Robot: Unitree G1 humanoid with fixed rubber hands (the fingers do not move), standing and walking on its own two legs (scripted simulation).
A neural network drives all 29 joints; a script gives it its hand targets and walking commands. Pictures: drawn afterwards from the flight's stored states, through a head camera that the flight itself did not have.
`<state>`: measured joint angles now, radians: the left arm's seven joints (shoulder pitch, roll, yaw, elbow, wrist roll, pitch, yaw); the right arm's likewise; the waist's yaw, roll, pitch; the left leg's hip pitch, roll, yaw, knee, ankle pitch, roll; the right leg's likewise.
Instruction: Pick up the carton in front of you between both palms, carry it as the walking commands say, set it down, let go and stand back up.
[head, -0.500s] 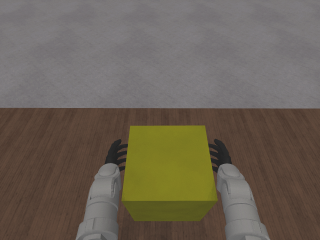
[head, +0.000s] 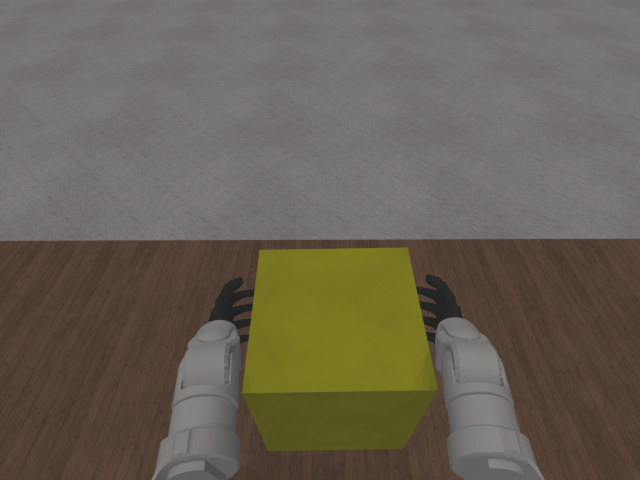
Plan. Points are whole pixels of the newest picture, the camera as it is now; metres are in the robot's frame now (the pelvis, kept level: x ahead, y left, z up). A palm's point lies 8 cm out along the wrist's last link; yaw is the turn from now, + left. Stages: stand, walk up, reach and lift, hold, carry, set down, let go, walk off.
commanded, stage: reach and lift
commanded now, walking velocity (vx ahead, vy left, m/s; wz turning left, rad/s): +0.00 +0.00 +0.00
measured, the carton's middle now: (334, 354) +0.31 +0.00 -0.05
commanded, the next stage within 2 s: hold in 0.66 s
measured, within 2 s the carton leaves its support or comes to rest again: neither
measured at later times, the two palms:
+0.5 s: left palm (223, 323) +0.31 +0.15 +0.04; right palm (448, 320) +0.31 -0.15 +0.04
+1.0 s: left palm (219, 321) +0.30 +0.15 +0.06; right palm (454, 318) +0.30 -0.15 +0.06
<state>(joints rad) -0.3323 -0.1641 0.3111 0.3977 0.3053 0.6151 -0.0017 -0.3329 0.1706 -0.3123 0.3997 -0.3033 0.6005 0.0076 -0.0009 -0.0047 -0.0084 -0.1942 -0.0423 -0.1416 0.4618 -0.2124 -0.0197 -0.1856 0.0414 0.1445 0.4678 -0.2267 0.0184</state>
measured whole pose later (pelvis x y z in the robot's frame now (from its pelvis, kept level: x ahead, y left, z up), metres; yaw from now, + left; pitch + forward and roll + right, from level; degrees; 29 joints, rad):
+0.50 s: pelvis +0.02 +0.00 +0.01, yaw +0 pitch -4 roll +0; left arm -0.25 -0.15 0.22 0.30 0.28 0.68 0.01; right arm -0.26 0.15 -0.23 0.30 -0.28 0.67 0.01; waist 0.00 -0.01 -0.02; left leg -0.10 -0.04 -0.14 0.37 -0.20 -0.01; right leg -0.09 0.03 0.14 0.37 -0.21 0.02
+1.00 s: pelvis +0.01 +0.00 +0.01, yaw +0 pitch -7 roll +0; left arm -0.28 -0.16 0.24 0.26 0.29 0.77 0.00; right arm -0.28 0.16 -0.24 0.26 -0.28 0.76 0.01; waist 0.00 0.00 0.00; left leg -0.05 -0.03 -0.14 0.36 -0.18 -0.02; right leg -0.04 0.03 0.14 0.36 -0.20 0.01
